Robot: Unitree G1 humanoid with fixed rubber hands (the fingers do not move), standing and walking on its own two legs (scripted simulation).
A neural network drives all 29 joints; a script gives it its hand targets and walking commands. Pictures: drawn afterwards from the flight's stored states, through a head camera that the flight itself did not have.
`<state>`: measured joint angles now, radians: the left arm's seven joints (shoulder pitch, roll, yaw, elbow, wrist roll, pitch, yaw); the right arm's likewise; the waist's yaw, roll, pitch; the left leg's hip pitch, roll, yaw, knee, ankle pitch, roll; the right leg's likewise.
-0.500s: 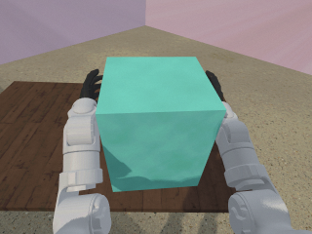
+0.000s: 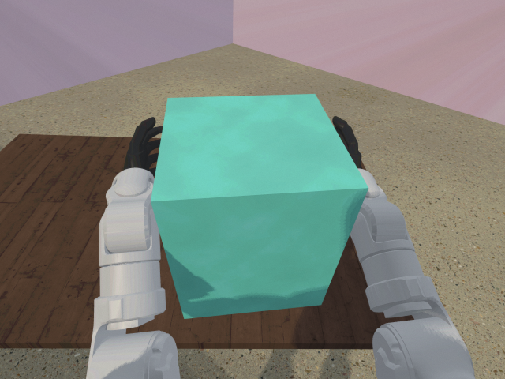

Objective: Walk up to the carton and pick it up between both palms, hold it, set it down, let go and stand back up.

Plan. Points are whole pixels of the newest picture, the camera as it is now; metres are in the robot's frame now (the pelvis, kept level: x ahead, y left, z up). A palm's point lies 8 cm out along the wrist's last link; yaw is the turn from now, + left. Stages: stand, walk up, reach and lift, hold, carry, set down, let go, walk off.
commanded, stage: hold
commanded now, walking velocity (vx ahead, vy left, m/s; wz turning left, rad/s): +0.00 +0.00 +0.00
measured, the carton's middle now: (249, 207) +0.32 +0.00 +0.17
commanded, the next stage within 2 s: set down in 0.88 s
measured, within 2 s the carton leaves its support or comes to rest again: neither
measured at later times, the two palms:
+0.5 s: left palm (138, 174) +0.36 +0.16 +0.21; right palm (343, 170) +0.36 -0.14 +0.20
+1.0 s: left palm (140, 171) +0.36 +0.16 +0.21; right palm (345, 173) +0.35 -0.15 +0.20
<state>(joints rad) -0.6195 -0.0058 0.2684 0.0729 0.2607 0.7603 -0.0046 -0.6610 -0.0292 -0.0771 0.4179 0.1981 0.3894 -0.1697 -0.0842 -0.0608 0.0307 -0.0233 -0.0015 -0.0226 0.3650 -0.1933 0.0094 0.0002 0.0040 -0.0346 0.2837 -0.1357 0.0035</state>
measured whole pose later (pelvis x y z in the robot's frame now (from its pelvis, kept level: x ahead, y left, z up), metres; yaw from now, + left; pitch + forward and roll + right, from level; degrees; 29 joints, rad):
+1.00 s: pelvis +0.00 +0.00 +0.00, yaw +0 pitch -8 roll -1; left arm -0.63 -0.02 0.28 0.11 0.27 0.73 -0.01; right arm -0.66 -0.03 -0.09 0.44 0.19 0.37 -0.16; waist -0.08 -0.05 0.02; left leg -0.02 -0.01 -0.01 0.35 -0.18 0.02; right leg -0.01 0.00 -0.02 0.28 -0.13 0.01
